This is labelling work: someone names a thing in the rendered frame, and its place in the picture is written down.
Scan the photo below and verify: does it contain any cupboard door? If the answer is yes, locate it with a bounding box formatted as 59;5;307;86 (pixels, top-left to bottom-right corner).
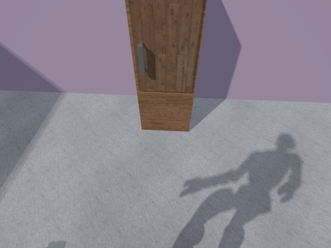
129;0;203;92

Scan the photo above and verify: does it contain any handle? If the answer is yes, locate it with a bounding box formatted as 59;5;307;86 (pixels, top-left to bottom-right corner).
137;41;145;75

